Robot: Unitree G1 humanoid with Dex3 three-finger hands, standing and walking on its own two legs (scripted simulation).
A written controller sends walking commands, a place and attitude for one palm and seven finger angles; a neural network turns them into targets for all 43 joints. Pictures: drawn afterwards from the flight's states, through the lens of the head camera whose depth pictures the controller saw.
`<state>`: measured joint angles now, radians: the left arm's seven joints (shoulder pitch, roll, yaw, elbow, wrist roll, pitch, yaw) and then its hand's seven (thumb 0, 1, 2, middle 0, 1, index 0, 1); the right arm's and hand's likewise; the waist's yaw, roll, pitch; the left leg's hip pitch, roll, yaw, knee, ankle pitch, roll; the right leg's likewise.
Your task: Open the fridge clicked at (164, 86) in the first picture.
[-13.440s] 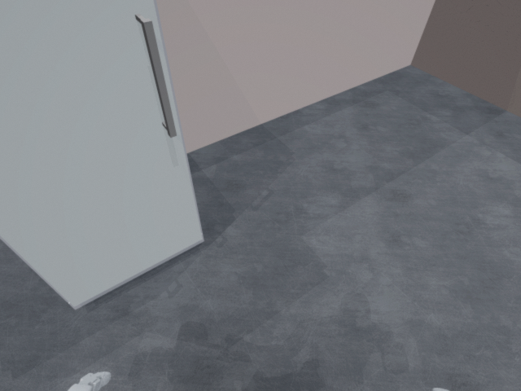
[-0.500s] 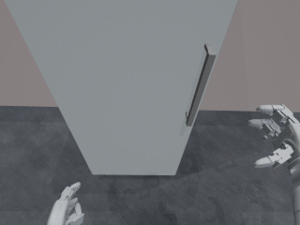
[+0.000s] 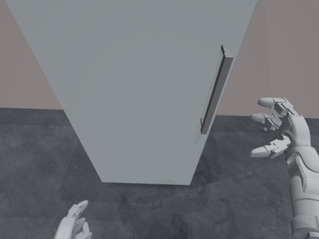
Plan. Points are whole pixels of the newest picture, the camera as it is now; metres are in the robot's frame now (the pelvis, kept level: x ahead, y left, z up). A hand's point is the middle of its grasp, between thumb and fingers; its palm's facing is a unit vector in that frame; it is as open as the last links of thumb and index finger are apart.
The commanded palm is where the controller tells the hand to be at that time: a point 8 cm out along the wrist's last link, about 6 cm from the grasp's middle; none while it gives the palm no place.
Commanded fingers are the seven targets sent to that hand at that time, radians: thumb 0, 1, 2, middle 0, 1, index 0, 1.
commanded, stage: move the hooked fingers beside the handle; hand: right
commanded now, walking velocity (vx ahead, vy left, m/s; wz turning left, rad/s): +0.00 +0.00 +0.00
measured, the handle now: (212, 96) +0.49 -0.10 +0.09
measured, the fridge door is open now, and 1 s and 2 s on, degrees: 0 0 0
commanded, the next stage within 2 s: feel for the door with the fingertips in 1.52 s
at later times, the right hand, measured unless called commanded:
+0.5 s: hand (245, 111) +0.42 -0.18 +0.11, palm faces -0.05 +1.00 +0.00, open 14.0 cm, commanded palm +0.40 -0.23 +0.11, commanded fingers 0.00 0.50 -0.30 0.30 1.20 0.30 1.20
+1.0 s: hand (236, 104) +0.46 -0.16 +0.10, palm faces -0.04 +1.00 +0.00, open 14.0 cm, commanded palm +0.43 -0.21 +0.11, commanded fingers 0.00 0.50 -0.30 0.30 1.20 0.30 1.20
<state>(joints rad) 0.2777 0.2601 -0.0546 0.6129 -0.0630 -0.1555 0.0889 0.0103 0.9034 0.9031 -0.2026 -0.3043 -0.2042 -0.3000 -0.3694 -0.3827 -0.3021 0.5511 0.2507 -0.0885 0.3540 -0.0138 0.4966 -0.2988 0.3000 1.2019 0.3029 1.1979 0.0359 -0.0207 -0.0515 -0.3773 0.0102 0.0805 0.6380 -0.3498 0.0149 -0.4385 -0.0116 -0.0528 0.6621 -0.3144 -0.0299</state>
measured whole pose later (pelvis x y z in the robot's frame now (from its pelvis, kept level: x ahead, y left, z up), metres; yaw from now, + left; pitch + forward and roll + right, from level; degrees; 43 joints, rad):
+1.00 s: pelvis +0.01 +0.01 -0.01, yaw +2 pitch +11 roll +1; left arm 0.40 0.27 -0.02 0.64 -0.05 0.01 0.03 0.01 0.91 0.90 -0.20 -0.30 -0.20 -0.30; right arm -0.67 -0.40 -0.33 0.95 0.17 -0.26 0.26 -0.01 0.49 -0.30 0.30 1.20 0.30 1.20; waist 0.10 -0.02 -0.08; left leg -0.51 -0.02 0.05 0.70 -0.37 0.03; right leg -0.56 -0.04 -0.08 0.72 -0.35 -0.02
